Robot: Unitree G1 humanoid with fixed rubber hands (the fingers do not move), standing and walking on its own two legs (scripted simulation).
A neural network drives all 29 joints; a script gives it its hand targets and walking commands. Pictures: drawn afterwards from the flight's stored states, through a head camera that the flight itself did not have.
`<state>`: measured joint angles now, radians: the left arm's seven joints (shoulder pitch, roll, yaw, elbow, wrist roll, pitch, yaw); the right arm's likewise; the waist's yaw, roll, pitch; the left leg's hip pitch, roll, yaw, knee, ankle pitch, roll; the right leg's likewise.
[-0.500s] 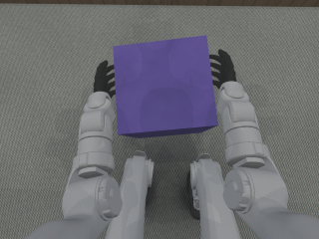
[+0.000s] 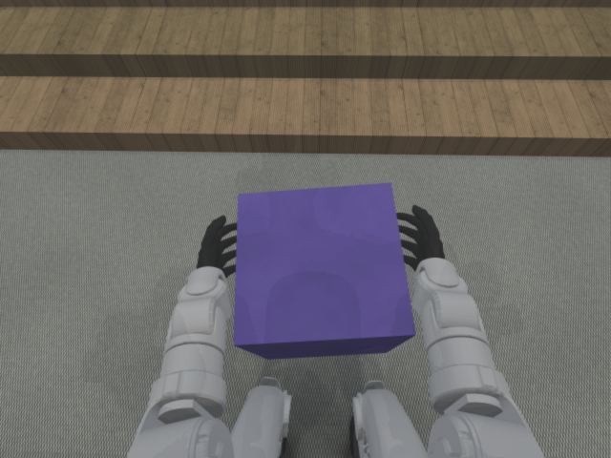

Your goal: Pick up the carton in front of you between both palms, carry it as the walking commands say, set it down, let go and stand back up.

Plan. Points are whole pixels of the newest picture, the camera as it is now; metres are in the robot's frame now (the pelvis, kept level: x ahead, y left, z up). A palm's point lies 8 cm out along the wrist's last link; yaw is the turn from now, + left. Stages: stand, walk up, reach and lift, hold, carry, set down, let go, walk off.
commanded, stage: reach and lift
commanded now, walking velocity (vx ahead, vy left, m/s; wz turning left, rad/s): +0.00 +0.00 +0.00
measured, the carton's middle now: (321, 283) +0.36 +0.01 -0.11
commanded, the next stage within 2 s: hold in 1.58 s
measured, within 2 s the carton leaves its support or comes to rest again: neither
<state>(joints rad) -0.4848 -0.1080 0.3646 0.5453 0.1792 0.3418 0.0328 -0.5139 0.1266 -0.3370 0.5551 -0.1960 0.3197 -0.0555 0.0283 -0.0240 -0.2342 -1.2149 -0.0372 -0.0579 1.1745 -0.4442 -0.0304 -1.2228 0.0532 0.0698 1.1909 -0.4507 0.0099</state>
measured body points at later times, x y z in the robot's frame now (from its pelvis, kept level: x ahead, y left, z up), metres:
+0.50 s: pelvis +0.04 +0.01 +0.10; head +0.03 +0.01 +0.55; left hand +0.33 +0.17 +0.10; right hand +0.35 -0.14 +0.11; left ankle +0.05 +0.13 -0.63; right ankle +0.05 -0.12 -0.63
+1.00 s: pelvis +0.03 +0.01 +0.11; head +0.02 +0.01 +0.56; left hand +0.34 +0.16 +0.12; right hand +0.34 -0.14 +0.13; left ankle +0.05 +0.13 -0.63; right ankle +0.05 -0.12 -0.63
